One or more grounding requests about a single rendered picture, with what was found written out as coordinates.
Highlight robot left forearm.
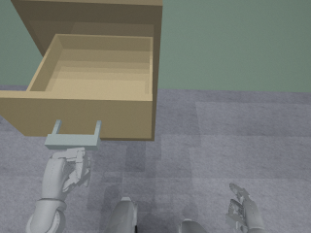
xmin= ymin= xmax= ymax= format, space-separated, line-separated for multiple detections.
xmin=25 ymin=198 xmax=67 ymax=233

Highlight drawer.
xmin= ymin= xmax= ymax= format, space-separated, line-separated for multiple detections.
xmin=0 ymin=34 xmax=154 ymax=139

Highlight cabinet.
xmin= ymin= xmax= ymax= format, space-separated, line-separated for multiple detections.
xmin=11 ymin=0 xmax=163 ymax=142

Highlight robot right thigh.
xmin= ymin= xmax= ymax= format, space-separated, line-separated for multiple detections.
xmin=176 ymin=220 xmax=208 ymax=233

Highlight robot left thigh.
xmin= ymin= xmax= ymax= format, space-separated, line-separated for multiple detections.
xmin=103 ymin=200 xmax=138 ymax=233

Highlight robot thigh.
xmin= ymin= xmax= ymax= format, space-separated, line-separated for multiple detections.
xmin=103 ymin=200 xmax=138 ymax=233
xmin=176 ymin=220 xmax=208 ymax=233

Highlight robot left hand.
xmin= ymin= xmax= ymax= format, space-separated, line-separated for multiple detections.
xmin=41 ymin=147 xmax=92 ymax=201

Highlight robot right hand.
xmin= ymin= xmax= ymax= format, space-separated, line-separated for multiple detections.
xmin=225 ymin=183 xmax=265 ymax=233

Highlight handle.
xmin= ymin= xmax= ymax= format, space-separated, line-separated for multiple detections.
xmin=44 ymin=119 xmax=102 ymax=150

